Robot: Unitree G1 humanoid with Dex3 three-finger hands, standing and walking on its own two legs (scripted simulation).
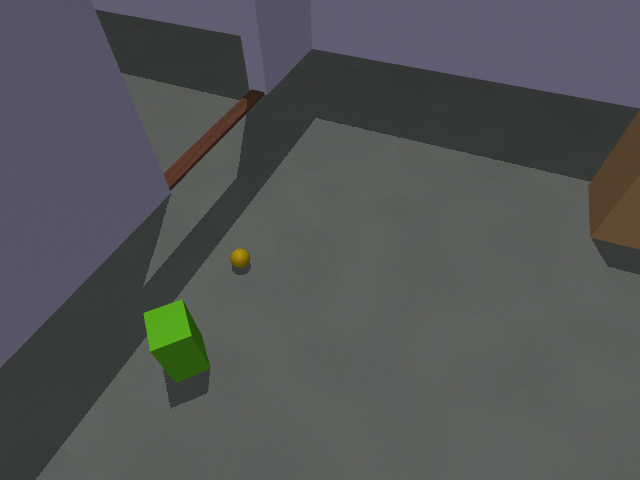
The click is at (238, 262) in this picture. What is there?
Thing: free ball
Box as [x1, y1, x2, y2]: [230, 249, 249, 267]
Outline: 236,249 231,253 230,260 233,265 237,267 242,267 247,264 249,260 249,255 243,249
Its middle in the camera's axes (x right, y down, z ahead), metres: -0.32 +0.05 +1.54
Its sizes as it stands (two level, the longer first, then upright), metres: 0.077 0.077 0.077
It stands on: the floor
